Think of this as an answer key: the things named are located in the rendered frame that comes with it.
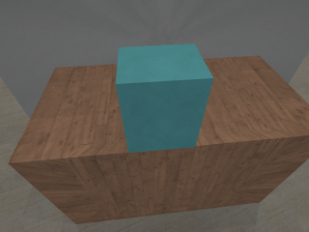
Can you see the pedestal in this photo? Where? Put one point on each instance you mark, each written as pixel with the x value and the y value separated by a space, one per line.
pixel 253 136

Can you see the carton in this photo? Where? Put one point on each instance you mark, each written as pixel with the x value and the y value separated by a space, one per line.
pixel 163 91

